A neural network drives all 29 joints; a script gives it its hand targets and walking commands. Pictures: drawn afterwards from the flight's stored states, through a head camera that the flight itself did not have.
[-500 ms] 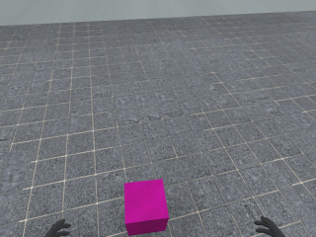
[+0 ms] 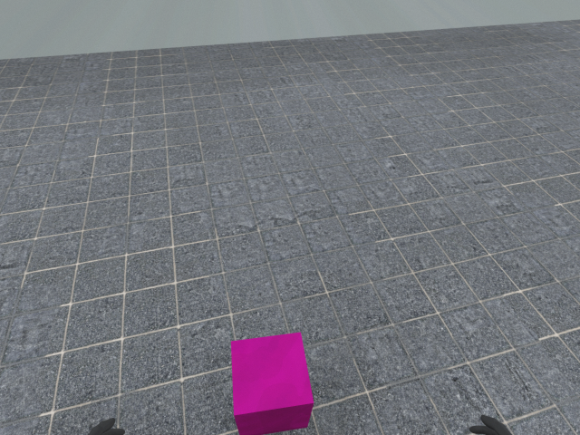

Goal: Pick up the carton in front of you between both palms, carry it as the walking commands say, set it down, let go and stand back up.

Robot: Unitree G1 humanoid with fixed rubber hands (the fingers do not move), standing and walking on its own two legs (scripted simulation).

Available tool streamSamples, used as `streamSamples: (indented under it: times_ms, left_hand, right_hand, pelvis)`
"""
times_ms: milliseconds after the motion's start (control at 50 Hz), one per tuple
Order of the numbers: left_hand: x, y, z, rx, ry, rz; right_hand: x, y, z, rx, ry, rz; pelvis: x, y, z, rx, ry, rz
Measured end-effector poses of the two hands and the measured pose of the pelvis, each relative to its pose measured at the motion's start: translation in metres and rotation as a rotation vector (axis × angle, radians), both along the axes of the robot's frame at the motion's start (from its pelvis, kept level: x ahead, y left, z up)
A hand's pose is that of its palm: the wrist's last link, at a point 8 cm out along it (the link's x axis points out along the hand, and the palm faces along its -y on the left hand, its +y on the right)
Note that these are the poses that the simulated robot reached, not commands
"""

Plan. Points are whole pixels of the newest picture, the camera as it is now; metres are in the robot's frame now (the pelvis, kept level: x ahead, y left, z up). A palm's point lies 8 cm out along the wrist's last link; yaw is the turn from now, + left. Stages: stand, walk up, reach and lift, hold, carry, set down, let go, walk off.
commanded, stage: stand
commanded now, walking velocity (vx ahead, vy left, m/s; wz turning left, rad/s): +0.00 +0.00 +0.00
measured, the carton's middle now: (270, 385) +0.42 +0.05 -0.65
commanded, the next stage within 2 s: none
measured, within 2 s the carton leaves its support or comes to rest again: neither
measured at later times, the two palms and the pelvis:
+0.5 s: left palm out of the picture +0.07 +0.30 -0.11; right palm out of the picture +0.08 -0.31 -0.09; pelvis -0.02 +0.00 +0.00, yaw +0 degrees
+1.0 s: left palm out of the picture +0.07 +0.30 -0.10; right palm out of the picture +0.07 -0.31 -0.09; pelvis -0.02 +0.00 +0.01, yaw +0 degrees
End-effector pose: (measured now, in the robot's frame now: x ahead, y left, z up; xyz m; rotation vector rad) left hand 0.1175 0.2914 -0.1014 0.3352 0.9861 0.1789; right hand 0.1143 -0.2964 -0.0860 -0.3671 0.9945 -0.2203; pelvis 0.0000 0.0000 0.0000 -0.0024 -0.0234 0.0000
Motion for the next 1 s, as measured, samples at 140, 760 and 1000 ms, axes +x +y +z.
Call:
streamSamples:
  times_ms: [140,760,1000]
  left_hand:
    - [-0.014,0.002,-0.002,0.002,0.028,0.01]
    - [-0.05,0.01,-0.004,0.017,0.113,0.033]
    - [-0.052,0.012,-0.003,0.021,0.124,0.034]
  right_hand:
    - [-0.009,-0.004,0.0,-0.004,0.022,-0.004]
    - [-0.039,-0.016,-0.004,-0.009,0.098,-0.023]
    - [-0.041,-0.018,-0.004,-0.01,0.109,-0.025]
  pelvis:
    - [-0.006,-0.001,0.002,-0.001,-0.007,0.0]
    - [-0.022,-0.003,0.006,-0.003,-0.02,0.004]
    - [-0.023,-0.003,0.006,-0.003,-0.021,0.004]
